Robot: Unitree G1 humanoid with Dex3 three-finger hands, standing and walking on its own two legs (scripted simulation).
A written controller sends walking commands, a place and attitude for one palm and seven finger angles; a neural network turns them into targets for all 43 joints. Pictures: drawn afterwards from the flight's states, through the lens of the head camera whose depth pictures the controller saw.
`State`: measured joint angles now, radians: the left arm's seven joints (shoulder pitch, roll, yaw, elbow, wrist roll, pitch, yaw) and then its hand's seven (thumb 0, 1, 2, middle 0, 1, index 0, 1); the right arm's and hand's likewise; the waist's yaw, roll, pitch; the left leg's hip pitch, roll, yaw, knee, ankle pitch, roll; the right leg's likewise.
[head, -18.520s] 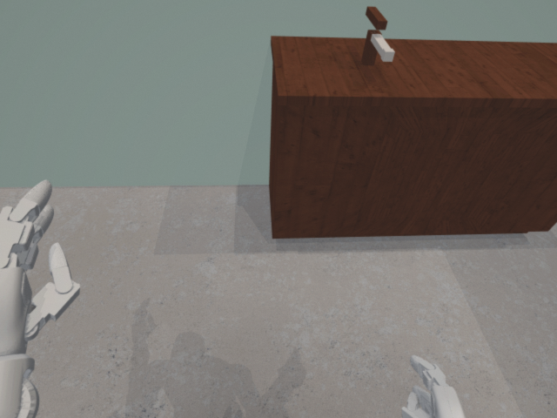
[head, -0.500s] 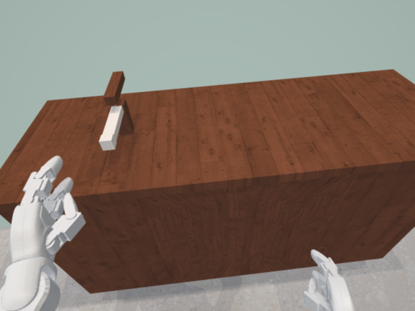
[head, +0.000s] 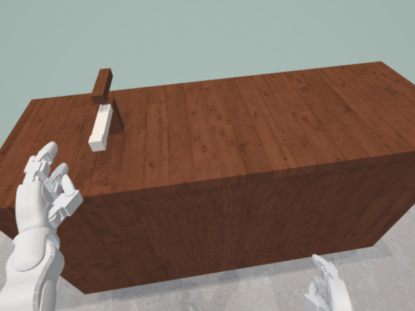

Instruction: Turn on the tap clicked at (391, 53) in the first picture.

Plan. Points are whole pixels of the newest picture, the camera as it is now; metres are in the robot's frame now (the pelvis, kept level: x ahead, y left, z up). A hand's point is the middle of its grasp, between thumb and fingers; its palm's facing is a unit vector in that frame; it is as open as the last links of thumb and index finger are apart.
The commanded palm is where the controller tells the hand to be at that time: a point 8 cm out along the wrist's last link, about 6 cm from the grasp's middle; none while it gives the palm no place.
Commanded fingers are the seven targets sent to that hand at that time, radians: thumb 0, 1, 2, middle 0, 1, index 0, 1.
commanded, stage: reach beside the lever's end, fingers flat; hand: left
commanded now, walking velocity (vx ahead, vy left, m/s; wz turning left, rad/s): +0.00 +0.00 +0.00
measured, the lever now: (97, 142) +0.42 +0.31 +0.10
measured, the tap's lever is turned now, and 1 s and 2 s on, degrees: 0 0 0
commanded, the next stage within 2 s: push the lever round in 1.54 s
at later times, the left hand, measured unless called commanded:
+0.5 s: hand (80, 171) +0.31 +0.29 +0.12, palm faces +0.49 -0.87 -0.08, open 7.6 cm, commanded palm +0.28 +0.33 +0.12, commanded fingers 0.00 0.90 0.90 -0.17 -0.20 -0.17 -0.20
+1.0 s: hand (84, 151) +0.39 +0.32 +0.10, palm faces +0.50 -0.86 -0.08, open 7.8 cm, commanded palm +0.35 +0.37 +0.10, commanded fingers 0.00 0.90 0.90 -0.15 -0.15 -0.15 -0.15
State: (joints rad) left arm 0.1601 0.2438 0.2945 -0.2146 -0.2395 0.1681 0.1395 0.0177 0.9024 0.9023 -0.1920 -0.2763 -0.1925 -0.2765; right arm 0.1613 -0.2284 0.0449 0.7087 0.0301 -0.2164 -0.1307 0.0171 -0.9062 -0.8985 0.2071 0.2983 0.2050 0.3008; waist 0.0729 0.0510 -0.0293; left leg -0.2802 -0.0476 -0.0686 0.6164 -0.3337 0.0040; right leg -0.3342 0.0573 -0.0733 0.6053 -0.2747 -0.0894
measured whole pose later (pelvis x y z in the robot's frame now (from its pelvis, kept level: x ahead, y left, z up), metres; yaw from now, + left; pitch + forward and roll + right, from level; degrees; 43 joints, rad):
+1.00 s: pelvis +0.00 +0.01 -0.01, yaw -1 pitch +8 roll +0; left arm -0.39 0.43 0.49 0.62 -0.16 -0.08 0.04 0.02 0.90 0.90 -0.15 -0.15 -0.15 -0.15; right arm 0.27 -0.27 0.01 0.71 0.03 -0.12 -0.12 0.01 -0.91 -0.90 0.21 0.30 0.21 0.30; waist -0.01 0.03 -0.06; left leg -0.46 -0.04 -0.04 0.69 -0.36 0.02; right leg -0.51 0.07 -0.05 0.65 -0.27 -0.08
